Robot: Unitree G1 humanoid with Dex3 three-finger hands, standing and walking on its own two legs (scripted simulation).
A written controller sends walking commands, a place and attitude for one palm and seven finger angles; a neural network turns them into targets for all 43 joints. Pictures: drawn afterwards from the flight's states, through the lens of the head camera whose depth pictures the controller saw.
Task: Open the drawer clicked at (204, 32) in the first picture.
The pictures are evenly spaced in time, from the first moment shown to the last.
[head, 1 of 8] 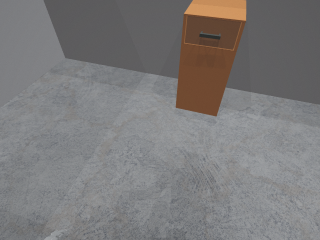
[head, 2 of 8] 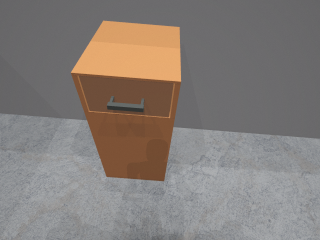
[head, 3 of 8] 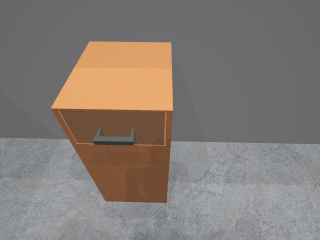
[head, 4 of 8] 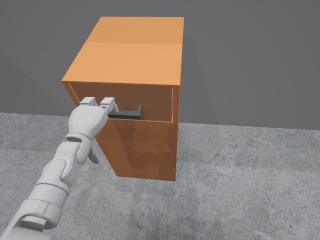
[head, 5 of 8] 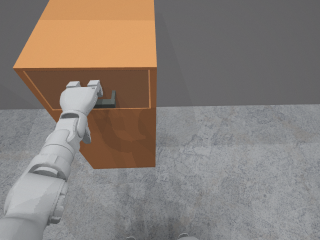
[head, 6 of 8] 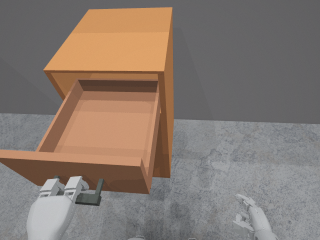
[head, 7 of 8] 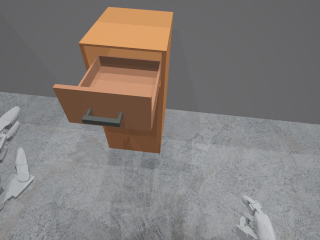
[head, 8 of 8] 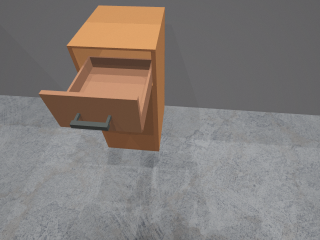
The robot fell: no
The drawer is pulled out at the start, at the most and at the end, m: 0.00 0.30 0.29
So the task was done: yes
